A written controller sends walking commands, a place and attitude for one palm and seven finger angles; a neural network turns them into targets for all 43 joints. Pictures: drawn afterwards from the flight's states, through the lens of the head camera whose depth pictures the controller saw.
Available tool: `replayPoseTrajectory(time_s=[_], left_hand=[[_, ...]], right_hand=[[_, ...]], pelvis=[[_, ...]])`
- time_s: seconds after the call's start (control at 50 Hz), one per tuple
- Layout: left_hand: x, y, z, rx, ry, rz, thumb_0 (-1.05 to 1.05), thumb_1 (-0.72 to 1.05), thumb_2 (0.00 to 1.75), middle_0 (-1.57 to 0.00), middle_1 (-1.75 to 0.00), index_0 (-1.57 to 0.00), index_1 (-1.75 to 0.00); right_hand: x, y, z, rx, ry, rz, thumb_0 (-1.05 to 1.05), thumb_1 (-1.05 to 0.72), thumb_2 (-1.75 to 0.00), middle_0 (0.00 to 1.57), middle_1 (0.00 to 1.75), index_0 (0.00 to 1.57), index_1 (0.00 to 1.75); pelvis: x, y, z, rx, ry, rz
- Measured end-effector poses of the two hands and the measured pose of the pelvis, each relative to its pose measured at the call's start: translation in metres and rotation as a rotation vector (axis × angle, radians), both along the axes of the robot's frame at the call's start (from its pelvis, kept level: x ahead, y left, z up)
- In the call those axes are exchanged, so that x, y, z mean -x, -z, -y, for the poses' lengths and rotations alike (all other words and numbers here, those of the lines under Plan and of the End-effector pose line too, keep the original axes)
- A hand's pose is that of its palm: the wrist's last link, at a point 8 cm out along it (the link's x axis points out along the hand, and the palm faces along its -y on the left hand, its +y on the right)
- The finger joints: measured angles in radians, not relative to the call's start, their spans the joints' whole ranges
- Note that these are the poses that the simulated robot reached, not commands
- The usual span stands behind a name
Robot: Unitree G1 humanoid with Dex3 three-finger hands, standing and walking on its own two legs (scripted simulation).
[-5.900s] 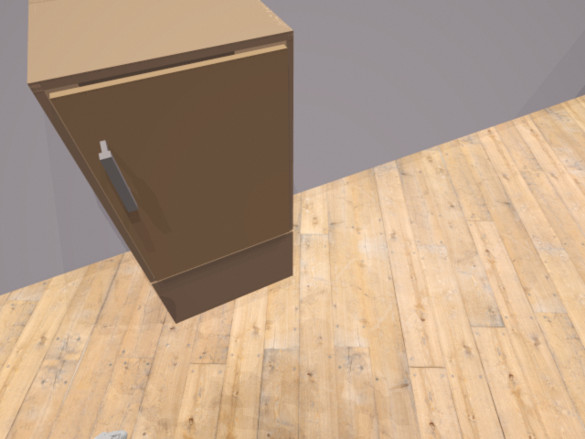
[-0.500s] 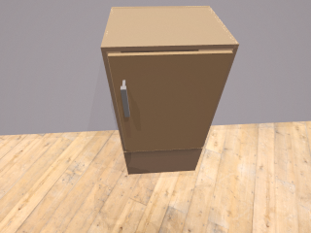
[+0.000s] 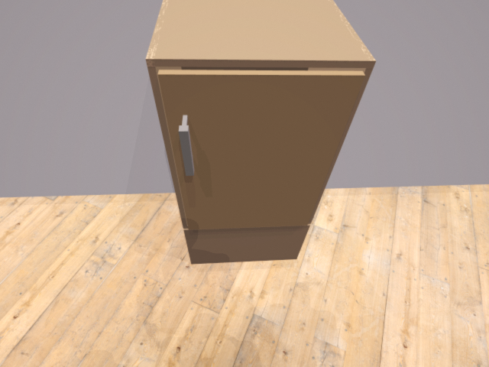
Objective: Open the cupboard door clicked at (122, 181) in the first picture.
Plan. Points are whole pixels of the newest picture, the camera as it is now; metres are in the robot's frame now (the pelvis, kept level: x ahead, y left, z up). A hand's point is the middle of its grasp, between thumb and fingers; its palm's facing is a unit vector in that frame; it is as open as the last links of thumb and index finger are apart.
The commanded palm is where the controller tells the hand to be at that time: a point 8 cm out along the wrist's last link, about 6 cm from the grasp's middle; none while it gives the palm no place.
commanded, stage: shuffle to correct the standing spot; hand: left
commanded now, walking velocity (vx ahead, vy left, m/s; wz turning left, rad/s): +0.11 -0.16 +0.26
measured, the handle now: (187, 146) +0.58 +0.17 -0.01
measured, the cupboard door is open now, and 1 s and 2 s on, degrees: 0 0 0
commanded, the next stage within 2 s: come to a stop and stand still in 0.50 s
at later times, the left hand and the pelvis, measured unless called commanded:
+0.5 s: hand out of the picture +0.00 +0.12 -0.18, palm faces +0.11 -0.99 -0.12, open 7.3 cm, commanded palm none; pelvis +0.07 -0.03 +0.00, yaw +4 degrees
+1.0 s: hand out of the picture +0.12 +0.08 -0.15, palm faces +0.13 -0.96 -0.25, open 7.3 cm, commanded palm none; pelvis +0.08 -0.12 +0.01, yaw +6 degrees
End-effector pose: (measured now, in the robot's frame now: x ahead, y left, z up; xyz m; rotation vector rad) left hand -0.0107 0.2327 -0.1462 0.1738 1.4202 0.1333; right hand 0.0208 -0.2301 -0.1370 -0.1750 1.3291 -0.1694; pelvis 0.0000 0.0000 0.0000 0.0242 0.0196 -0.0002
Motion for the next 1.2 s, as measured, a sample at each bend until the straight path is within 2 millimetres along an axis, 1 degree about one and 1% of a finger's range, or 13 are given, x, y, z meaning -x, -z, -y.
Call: replayPoseTrajectory(time_s=[0.1,0.16,0.24,0.34,0.42,0.5,0.62,0.7,0.76,0.84,0.96,1.08,1.2], left_hand=[[0.007,-0.003,0.02,-0.001,-0.044,-0.008,0.0,0.91,0.9,-0.2,-0.3,-0.2,-0.3],[0.016,-0.004,0.033,0.002,-0.092,-0.01,0.0,0.91,0.9,-0.2,-0.3,-0.2,-0.3],[0.032,-0.004,0.052,0.027,-0.137,-0.066,0.0,0.91,0.9,-0.2,-0.3,-0.2,-0.3],[0.051,0.005,0.07,0.083,-0.175,-0.177,0.0,0.91,0.89,-0.2,-0.3,-0.2,-0.3],[0.041,0.016,0.071,0.109,-0.159,-0.217,0.0,0.91,0.89,-0.2,-0.3,-0.2,-0.3],[-0.005,0.011,0.063,0.089,-0.14,-0.119,0.0,0.91,0.89,-0.2,-0.3,-0.2,-0.3],[-0.077,-0.004,0.061,0.049,-0.128,0.074,0.0,0.92,0.9,-0.2,-0.3,-0.2,-0.3],[-0.111,-0.012,0.074,0.016,-0.087,0.137,0.0,0.92,0.9,-0.19,-0.3,-0.2,-0.3],[-0.127,-0.01,0.089,-0.025,-0.057,0.19,0.0,0.91,0.9,-0.2,-0.3,-0.2,-0.3],[-0.132,-0.017,0.111,-0.042,-0.062,0.204,0.0,0.92,0.9,-0.2,-0.3,-0.2,-0.3],[-0.124,-0.029,0.114,-0.062,-0.089,0.201,0.0,0.93,0.89,-0.2,-0.3,-0.2,-0.3],[-0.098,-0.021,0.098,-0.064,-0.132,0.167,0.0,0.92,0.89,-0.2,-0.3,-0.2,-0.3],[-0.069,0.004,0.072,-0.036,-0.165,0.095,0.0,0.91,0.89,-0.2,-0.3,-0.2,-0.3]], right_hand=[[0.007,0.005,0.018,-0.007,-0.002,-0.061,0.0,-0.9,-0.9,0.2,0.3,0.2,0.3],[-0.004,0.002,0.026,-0.001,-0.033,-0.095,0.0,-0.91,-0.9,0.2,0.3,0.2,0.3],[-0.04,-0.002,0.029,0.004,-0.075,-0.066,0.01,-0.91,-0.9,0.19,0.3,0.2,0.3],[-0.103,0.0,0.017,0.006,-0.123,0.049,0.01,-0.91,-0.9,0.19,0.3,0.2,0.3],[-0.13,0.0,0.009,0.008,-0.107,0.148,0.0,-0.91,-0.9,0.19,0.3,0.2,0.3],[-0.13,-0.015,0.023,0.039,-0.08,0.162,-0.01,-0.94,-0.9,0.2,0.3,0.2,0.3],[-0.114,-0.023,0.057,0.054,-0.09,0.079,-0.01,-0.93,-0.9,0.2,0.3,0.2,0.3],[-0.102,-0.016,0.085,0.036,-0.058,0.043,0.0,-0.92,-0.9,0.2,0.3,0.2,0.3],[-0.094,0.002,0.107,0.008,-0.036,0.019,0.0,-0.91,-0.9,0.2,0.3,0.2,0.3],[-0.088,0.013,0.125,-0.017,-0.025,-0.036,0.0,-0.91,-0.9,0.19,0.3,0.2,0.3],[-0.095,0.004,0.126,-0.041,-0.051,-0.042,0.0,-0.91,-0.9,0.19,0.29,0.2,0.3],[-0.118,-0.006,0.111,-0.027,-0.101,0.012,0.0,-0.91,-0.9,0.19,0.3,0.2,0.3],[-0.127,-0.01,0.085,0.011,-0.121,0.109,0.0,-0.91,-0.9,0.19,0.3,0.2,0.3]], pelvis=[[-0.009,0.001,0.018,0.022,-0.034,-0.012],[-0.019,-0.001,0.026,0.019,-0.062,-0.015],[-0.032,-0.002,0.029,0.021,-0.085,-0.012],[-0.051,0.006,0.026,0.033,-0.095,-0.004],[-0.062,0.013,0.026,0.026,-0.062,0.015],[-0.067,0.001,0.033,0.033,-0.063,0.02],[-0.07,-0.011,0.055,0.051,-0.076,0.011],[-0.073,-0.009,0.078,0.047,-0.079,0.008],[-0.08,0.003,0.1,0.012,-0.08,0.009],[-0.083,0.003,0.113,0.014,-0.085,0.018],[-0.084,-0.008,0.119,-0.008,-0.094,0.018],[-0.073,-0.008,0.11,-0.011,-0.104,0.014],[-0.062,0.003,0.087,0.011,-0.103,0.021]])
